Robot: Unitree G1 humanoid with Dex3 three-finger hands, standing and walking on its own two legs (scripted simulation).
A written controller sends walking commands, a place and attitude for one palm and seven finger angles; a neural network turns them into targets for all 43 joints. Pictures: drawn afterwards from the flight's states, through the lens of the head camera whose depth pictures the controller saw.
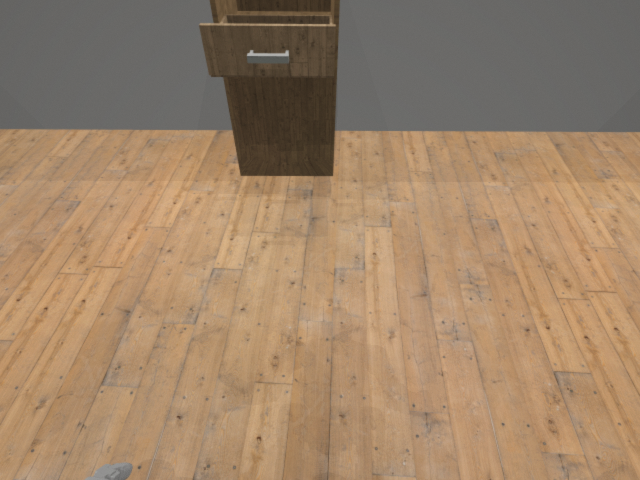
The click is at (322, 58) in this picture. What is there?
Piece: drawer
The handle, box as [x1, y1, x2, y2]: [247, 50, 288, 63]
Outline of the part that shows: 247,54 248,62 288,63 288,50 286,50 284,53 254,53 252,50 250,50 250,52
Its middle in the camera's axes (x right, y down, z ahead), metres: -0.17 -0.60 +1.27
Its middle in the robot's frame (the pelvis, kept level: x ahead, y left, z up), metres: +1.34 +0.23 -0.03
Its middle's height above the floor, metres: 0.74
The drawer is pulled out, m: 0.30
